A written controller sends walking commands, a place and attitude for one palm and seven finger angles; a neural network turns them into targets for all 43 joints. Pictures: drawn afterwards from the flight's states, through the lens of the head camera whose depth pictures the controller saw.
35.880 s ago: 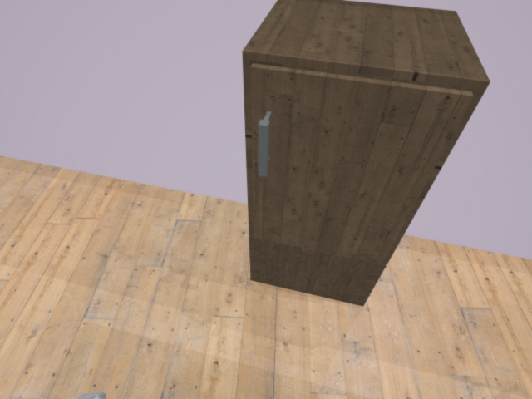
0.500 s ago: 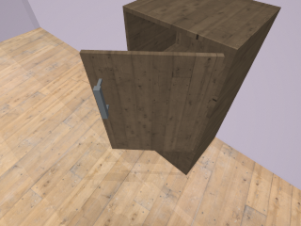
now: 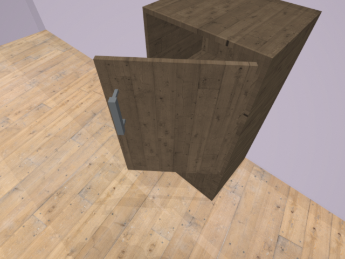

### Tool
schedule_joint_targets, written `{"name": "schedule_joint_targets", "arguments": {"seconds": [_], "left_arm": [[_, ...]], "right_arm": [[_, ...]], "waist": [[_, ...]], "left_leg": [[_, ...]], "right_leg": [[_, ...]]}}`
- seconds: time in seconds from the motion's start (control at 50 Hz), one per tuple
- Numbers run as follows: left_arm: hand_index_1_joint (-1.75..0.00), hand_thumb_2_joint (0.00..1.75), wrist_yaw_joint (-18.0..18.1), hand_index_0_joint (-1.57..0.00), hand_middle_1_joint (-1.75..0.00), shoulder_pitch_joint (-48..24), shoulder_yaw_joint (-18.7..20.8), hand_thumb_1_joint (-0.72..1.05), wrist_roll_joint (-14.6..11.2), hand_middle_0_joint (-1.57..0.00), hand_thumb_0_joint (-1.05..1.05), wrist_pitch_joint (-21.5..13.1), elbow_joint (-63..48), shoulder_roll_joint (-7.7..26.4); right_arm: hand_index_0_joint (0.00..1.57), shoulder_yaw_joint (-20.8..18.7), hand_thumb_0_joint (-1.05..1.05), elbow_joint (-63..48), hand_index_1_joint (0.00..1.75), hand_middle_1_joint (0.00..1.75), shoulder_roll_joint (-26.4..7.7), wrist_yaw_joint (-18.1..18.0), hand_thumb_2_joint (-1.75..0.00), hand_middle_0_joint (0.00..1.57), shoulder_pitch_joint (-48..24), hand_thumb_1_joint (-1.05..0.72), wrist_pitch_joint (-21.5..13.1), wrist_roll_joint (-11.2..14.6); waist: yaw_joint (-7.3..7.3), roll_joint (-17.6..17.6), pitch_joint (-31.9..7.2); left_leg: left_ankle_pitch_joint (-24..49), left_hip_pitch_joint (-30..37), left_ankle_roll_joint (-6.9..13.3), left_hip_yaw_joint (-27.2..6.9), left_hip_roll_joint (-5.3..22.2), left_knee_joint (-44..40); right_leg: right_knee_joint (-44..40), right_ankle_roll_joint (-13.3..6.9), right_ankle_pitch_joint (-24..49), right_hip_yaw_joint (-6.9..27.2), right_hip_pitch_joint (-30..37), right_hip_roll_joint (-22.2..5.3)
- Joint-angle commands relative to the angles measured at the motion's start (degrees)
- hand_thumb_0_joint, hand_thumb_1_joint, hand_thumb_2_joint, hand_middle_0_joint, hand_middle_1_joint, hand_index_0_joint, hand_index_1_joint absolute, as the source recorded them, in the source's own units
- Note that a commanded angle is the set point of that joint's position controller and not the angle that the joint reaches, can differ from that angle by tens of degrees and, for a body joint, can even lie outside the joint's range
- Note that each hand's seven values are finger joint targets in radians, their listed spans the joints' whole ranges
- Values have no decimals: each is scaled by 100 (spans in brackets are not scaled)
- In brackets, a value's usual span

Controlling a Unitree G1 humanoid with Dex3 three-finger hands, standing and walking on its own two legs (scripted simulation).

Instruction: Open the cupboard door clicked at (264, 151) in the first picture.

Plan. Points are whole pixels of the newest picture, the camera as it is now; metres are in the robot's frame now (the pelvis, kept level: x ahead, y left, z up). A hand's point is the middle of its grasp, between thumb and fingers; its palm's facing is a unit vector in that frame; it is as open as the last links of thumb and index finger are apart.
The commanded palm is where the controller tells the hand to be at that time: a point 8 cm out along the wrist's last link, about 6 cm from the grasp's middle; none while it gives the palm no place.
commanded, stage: raise the hand with hooked fingers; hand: left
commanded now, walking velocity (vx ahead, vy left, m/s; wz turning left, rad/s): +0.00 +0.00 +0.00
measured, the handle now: (118, 112) +0.52 +0.20 +0.00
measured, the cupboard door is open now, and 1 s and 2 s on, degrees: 39 39 39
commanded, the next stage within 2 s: none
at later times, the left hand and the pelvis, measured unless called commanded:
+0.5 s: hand out of the picture +0.13 +0.23 -0.07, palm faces +0.06 -1.00 +0.04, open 8.7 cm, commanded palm +0.12 +0.28 -0.05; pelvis -0.05 +0.01 -0.10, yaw +4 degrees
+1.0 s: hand (55, 229) +0.18 +0.27 -0.03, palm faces +0.03 -1.00 -0.04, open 11.7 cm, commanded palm +0.15 +0.32 -0.02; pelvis -0.04 +0.04 -0.08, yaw +3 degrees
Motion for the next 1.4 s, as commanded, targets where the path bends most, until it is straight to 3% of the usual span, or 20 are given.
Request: {"name": "schedule_joint_targets", "arguments": {"seconds": [0.0, 0.02, 0.04, 0.06, 0.08, 0.1, 0.12, 0.14, 0.18, 0.2, 0.24, 0.3, 0.36, 0.4, 0.48, 0.56, 0.7, 0.88, 1.08, 1.38], "left_arm": [[-30, 90, 73, -20, -30, 79, 153, 90, 23, -20, 0, -139, -283, 863], [-30, 90, 72, -20, -30, 89, 148, 90, 21, -20, 0, -138, -279, 865], [-30, 90, 332, -20, -30, 1043, 145, 90, 41, -20, 0, -239, 26, 579], [-32, 89, 289, -20, -32, -3515, 1836, 88, -959, -20, 0, -1497, -8363, 2556], [-33, 88, 368, -20, -33, -401, 1660, 85, -506, -20, 0, -1298, -6753, 2027], [-34, 87, 370, -21, -34, 1168, 928, 83, -939, -21, 0, -718, -5865, 496], [-36, 86, 252, -21, -36, 737, 842, 81, -1012, -21, 0, -823, -5297, 119], [-37, 85, 71, -21, -37, 519, 1125, 78, -1202, -21, 0, -1217, -5219, 294], [-40, 83, -523, -21, -40, 1558, 1141, 74, -1435, -21, 0, -2087, -4300, -79], [-42, 82, -880, -21, -42, 1879, 1221, 71, -1514, -21, 0, -2561, -4157, -121], [-45, 80, -1597, -22, -45, 1902, 1291, 67, -1679, -22, 0, -3489, -4467, 36], [-50, 77, -2694, -22, -50, 1390, 1388, 60, -1780, -22, 0, -4136, -4451, 564], [-54, 74, -2981, -23, -54, 754, 1768, 53, -2218, -23, 0, -3582, -5444, 917], [-57, 72, -2820, -23, -57, 57, 1804, 48, -2338, -23, 0, -3278, -6413, 1047], [-63, 68, -2236, -24, -63, -50, 1432, 39, -1889, -24, 0, -2925, -7641, 925], [-69, 64, -2128, -24, -69, 204, 1301, 29, -1687, -24, 0, -2575, -7431, 909], [-80, 57, -2248, -25, -80, 492, 1919, 13, -1991, -25, 0, -1987, -6829, 1256], [-93, 48, -2261, -27, -93, 284, 2013, -8, -2056, -27, 0, -2223, -6742, 1294], [-108, 38, -2276, -29, -108, -130, 2187, -31, -2025, -29, 0, -2113, -6744, 1598], [-120, 30, -2942, -30, -120, -1545, 2660, -50, -2241, -30, 0, -1768, -5705, 2213]], "right_arm": [[20, -126, 0, -208, 30, 30, -739, -65, -90, 20, 210, -90, -58, 31], [20, -127, 0, -211, 30, 30, -771, -64, -90, 20, 199, -90, -57, 29], [20, -152, 0, -554, 30, 30, -661, -15, -90, 20, -178, -90, -84, 116], [20, -317, 0, -2609, 30, 30, -1320, -223, -90, 20, -78, -90, -856, 344], [20, -297, 0, -2482, 30, 30, -998, -429, -90, 20, -375, -90, -1299, 143], [20, -246, 0, -2517, 30, 30, -774, -396, -90, 20, -490, -90, -1398, 232], [20, -264, 0, -2398, 30, 30, -823, -316, -90, 20, -227, -90, -1425, 281], [20, -434, 0, -2672, 30, 30, -991, -278, -90, 20, -308, -90, -1486, 234], [20, -478, 0, -2931, 30, 30, -1021, -181, -90, 20, -357, -90, -1590, 134], [20, -484, 0, -3107, 30, 30, -991, -98, -90, 20, -432, -90, -1670, 161], [20, -515, 0, -3457, 30, 30, -989, 35, -90, 20, -484, -90, -1776, 138], [20, -530, 0, -3916, 30, 30, -1112, 132, -90, 20, -455, -90, -1839, 224], [20, -486, 0, -4532, 30, 30, -1134, -22, -90, 20, -556, -90, -1725, 363], [20, -431, 0, -4619, 30, 30, -1126, -118, -90, 20, -442, -90, -1645, 347], [20, -339, 0, -4472, 30, 30, -998, -198, -90, 20, -152, -90, -1512, 267], [20, -262, 0, -4314, 30, 30, -979, -251, -90, 20, -132, -90, -1454, 266], [20, -181, 0, -4387, 30, 30, -975, -296, -90, 20, -244, -90, -1436, 299], [20, -218, 0, -4279, 30, 30, -1068, -262, -90, 20, 31, -90, -1552, 294], [20, -212, 0, -4263, 30, 30, -1149, -275, -90, 20, 186, -90, -1485, 332], [20, -87, 0, -4194, 30, 30, -1191, -388, -90, 20, 175, -90, -1387, 358]], "waist": [[-14, 17, -226], [-10, -1, -215], [212, 194, -785], [-321, 924, -3344], [262, 1757, -2877], [116, 1725, -1775], [-272, 334, -816], [-293, -552, -147], [-70, -1412, -202], [138, -810, -386], [271, -699, -1106], [178, -462, -1462], [239, -334, -2017], [146, 165, -2122], [-110, 638, -2234], [-186, 756, -2040], [98, 350, -2277], [-4, 233, -2210], [1, 689, -2105], [-26, 571, -2200]], "left_leg": [[967, -150, 149, -434, 642, -274], [950, -162, 148, -444, 641, -277], [999, -388, 15, 34, 691, 1085], [1979, 417, 142, -201, -230, 281], [2676, 392, 195, -19, -87, 338], [2568, -44, -79, -231, -2, 425], [1980, -545, 9, -279, 88, 657], [1315, -1144, 81, -361, 80, 961], [166, -2264, 88, -266, -47, 1646], [8, -2545, 27, -171, -151, 1962], [-203, -3153, -51, -87, -234, 2613], [-567, -4020, -12, -88, -290, 3443], [-1037, -4389, 121, -21, -304, 3657], [-935, -4140, 164, -165, -203, 3684], [-288, -3554, 209, -389, -48, 3582], [-296, -3535, 147, -542, -19, 3485], [-425, -3681, 90, -573, -69, 3141], [-100, -3453, 49, -560, -36, 2980], [427, -2852, -117, -664, 26, 2708], [398, -2761, 27, -504, -39, 2580]], "right_leg": [[-348, -49, 1419, 800, 250, -884], [-346, -46, 1393, 799, 232, -889], [-78, 380, 4018, 894, 653, -1370], [293, 52, 3403, 600, 1209, -711], [525, -120, 2228, 325, 957, -451], [396, -72, 1380, -49, 326, -462], [343, 105, 1139, -316, -527, -408], [498, 209, 827, -436, -1157, -381], [1066, 305, -270, -516, -2012, -383], [1440, 213, -401, -400, -2146, -432], [2157, 147, -601, -266, -2352, -416], [2704, 94, -1051, 299, -2790, -479], [2624, 168, -2138, 529, -2777, -471], [2779, 126, -2041, 415, -2948, -337], [3012, 101, -797, -83, -3069, -200], [3027, 105, -786, -330, -3274, -153], [2801, 103, -1037, -428, -2729, -155], [2723, 130, -762, -503, -2731, -170], [2630, 93, -460, -584, -2660, -142], [2227, 91, -93, -403, -2054, -139]]}}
